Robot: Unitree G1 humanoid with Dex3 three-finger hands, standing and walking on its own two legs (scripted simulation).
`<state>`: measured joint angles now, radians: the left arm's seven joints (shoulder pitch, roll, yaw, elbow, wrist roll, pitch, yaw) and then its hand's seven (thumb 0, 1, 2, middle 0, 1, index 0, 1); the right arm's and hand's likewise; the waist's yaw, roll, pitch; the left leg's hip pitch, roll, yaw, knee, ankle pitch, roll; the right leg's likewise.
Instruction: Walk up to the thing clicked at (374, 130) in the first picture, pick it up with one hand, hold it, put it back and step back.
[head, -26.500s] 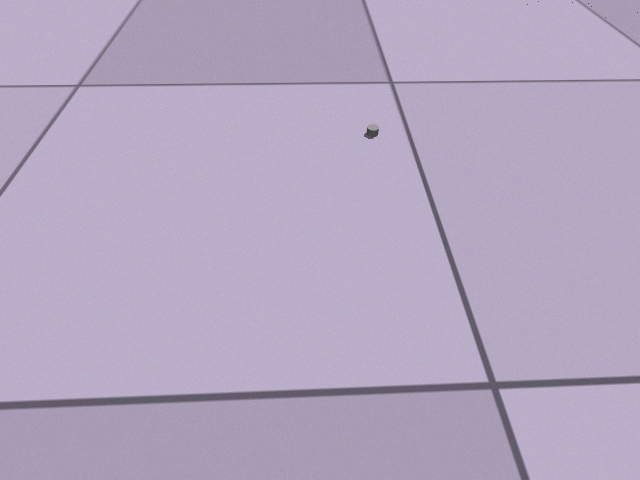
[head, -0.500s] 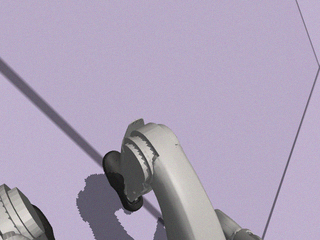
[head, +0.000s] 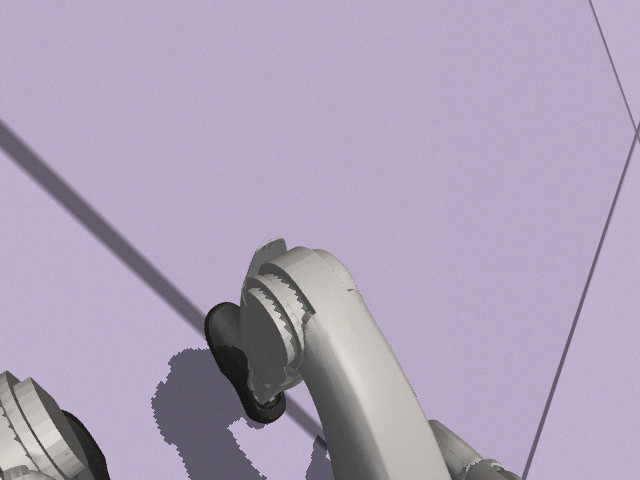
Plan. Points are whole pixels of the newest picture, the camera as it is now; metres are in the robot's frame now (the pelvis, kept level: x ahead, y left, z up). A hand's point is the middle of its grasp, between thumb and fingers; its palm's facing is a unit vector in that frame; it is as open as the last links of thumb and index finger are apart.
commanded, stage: close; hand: left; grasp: from above
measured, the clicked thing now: out of the picture +0.49 +0.36 -0.29
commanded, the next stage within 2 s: settle in 0.14 s
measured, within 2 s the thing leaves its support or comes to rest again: leaves its support in 0.48 s
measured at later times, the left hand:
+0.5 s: hand out of the picture +0.47 +0.35 -0.26, palm faces -0.42 -0.18 -0.89, open 7.8 cm
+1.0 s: hand out of the picture +0.47 +0.36 -0.17, palm faces -0.43 -0.13 -0.90, open 7.6 cm
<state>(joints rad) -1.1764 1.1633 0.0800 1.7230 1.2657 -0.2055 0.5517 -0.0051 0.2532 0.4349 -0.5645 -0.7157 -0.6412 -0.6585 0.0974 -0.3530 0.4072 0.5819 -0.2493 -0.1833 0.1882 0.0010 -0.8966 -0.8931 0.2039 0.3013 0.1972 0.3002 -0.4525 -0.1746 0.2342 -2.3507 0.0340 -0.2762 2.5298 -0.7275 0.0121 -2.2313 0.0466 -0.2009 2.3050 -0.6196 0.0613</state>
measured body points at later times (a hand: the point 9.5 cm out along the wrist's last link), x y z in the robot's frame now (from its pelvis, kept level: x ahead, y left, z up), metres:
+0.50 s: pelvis +0.00 +0.00 +0.00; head +0.30 +0.15 +0.31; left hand +0.49 +0.36 -0.21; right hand +0.05 -0.25 -0.04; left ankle +0.06 +0.12 -0.28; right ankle +0.13 -0.12 -0.28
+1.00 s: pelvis +0.00 -0.01 +0.01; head +0.25 +0.12 +0.36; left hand +0.49 +0.37 -0.12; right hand +0.08 -0.27 -0.06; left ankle +0.06 +0.12 -0.28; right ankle +0.13 -0.12 -0.28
